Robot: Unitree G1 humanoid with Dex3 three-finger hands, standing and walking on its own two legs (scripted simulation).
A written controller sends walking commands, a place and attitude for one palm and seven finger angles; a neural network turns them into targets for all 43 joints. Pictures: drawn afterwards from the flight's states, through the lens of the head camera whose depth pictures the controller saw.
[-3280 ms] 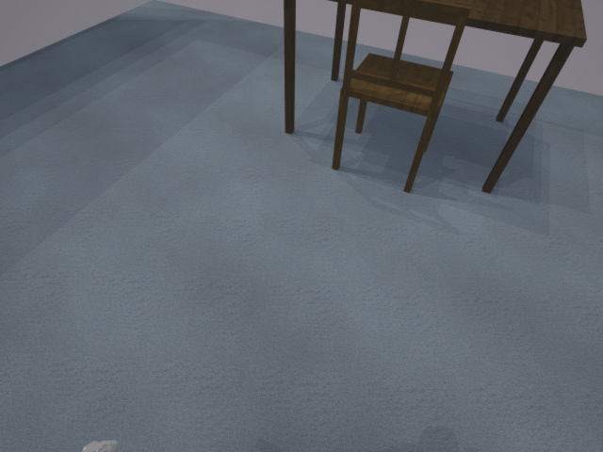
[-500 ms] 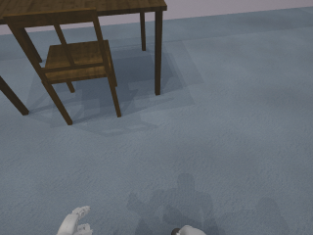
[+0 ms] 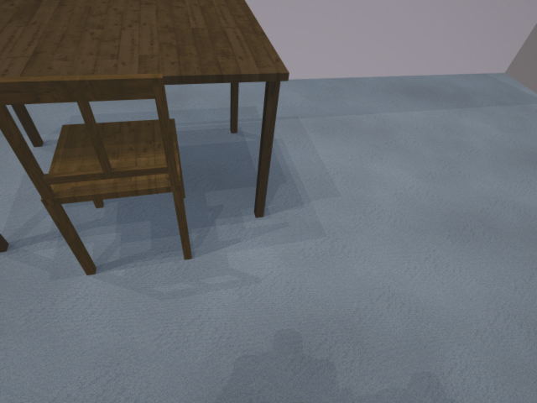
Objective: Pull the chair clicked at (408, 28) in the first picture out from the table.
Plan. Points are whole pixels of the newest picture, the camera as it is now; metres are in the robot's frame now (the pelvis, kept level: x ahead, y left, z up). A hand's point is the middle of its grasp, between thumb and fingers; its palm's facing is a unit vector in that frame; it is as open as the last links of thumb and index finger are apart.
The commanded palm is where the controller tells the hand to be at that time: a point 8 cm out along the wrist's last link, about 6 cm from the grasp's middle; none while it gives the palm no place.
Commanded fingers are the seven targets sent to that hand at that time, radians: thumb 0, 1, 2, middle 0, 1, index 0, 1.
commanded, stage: walk to a spot facing it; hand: left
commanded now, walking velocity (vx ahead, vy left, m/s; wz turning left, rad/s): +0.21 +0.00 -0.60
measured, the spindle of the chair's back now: (96, 138) +0.76 +0.52 -0.11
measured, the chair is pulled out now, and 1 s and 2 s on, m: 0.00 0.00 0.00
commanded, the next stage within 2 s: turn to face it in 0.10 s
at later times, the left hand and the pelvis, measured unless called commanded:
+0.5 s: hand (213, 334) +0.28 +0.11 -0.16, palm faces -0.08 -0.98 -0.18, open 7.3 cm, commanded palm none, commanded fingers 0.00 0.90 0.90 -0.20 -0.30 -0.20 -0.30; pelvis +0.14 -0.04 -0.01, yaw -2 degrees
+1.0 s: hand out of the picture +0.15 +0.22 -0.17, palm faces +0.21 -0.94 -0.26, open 7.3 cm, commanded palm none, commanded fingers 0.00 0.90 0.90 -0.20 -0.30 -0.20 -0.30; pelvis +0.15 +0.00 +0.01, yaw +9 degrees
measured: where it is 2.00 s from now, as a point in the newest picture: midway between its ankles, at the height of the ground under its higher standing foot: (248, 401)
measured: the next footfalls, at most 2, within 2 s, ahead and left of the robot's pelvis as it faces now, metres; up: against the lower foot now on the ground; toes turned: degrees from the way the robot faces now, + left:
right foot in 0.36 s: +0.24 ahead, -0.16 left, +0.00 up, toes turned -16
left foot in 0.72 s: +0.20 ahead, +0.09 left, +0.00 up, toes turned +14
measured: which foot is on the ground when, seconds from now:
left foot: down 0.00-0.38, up 0.40-0.70, down 0.72-1.00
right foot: up 0.00-0.34, down 0.36-0.72, up 0.74-1.00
